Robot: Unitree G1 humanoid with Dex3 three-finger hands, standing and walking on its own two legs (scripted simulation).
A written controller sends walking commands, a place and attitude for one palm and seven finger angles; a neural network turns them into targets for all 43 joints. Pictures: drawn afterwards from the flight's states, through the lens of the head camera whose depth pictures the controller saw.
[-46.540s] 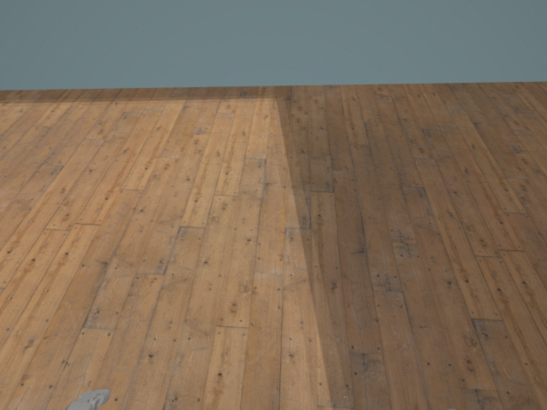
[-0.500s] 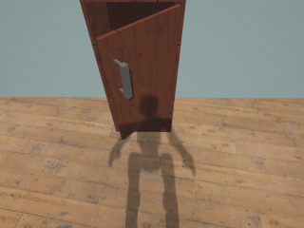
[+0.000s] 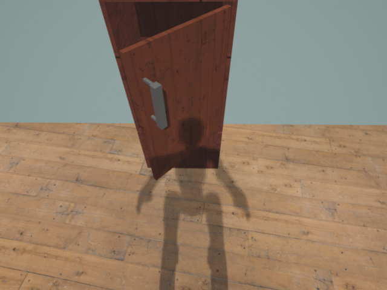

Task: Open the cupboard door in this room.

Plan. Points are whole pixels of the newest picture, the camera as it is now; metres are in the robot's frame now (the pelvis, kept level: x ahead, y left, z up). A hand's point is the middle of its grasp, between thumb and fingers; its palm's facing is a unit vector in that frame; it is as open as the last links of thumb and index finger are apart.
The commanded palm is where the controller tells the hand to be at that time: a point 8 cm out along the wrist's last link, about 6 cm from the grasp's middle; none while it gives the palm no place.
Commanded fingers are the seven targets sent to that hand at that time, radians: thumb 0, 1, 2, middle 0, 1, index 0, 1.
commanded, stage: walk to a spot facing it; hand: left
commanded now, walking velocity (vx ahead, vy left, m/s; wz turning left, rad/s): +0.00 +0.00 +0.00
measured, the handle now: (154, 104) +0.60 +0.16 +0.01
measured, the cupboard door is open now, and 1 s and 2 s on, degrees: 46 46 46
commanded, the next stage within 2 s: none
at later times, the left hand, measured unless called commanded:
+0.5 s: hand out of the picture +0.08 +0.20 -0.18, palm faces -0.14 -0.96 -0.26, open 7.4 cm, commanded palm none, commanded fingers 0.00 0.90 0.90 -0.20 -0.30 -0.20 -0.30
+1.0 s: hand out of the picture +0.13 +0.17 -0.19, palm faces -0.35 -0.91 -0.23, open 7.4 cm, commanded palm none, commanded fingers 0.00 0.90 0.90 -0.20 -0.30 -0.20 -0.30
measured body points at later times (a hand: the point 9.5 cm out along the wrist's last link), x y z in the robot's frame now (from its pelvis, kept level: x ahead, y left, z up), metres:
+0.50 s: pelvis -0.01 +0.00 -0.02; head +0.03 -0.02 +0.43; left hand +0.09 +0.25 -0.16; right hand +0.00 -0.26 -0.17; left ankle -0.01 +0.14 -0.75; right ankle -0.03 -0.10 -0.73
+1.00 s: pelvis +0.00 +0.00 -0.02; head +0.05 -0.01 +0.43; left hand +0.15 +0.22 -0.17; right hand +0.02 -0.29 -0.14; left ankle +0.05 +0.13 -0.75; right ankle -0.03 -0.11 -0.74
